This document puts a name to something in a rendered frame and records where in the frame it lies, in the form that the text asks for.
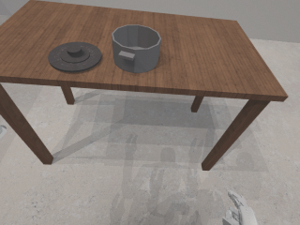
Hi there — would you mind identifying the knob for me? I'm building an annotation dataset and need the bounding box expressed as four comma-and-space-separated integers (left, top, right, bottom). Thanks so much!
67, 45, 82, 56

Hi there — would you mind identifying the pot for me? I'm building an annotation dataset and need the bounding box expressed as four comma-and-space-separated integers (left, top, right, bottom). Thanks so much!
112, 24, 161, 73

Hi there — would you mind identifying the right robot hand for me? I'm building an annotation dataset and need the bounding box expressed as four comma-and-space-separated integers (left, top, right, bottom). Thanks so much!
222, 190, 259, 225

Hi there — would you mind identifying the lid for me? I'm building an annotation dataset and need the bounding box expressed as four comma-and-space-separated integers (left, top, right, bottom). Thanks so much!
48, 41, 102, 73

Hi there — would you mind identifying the table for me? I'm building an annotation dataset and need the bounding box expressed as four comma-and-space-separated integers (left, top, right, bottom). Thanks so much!
0, 0, 288, 171

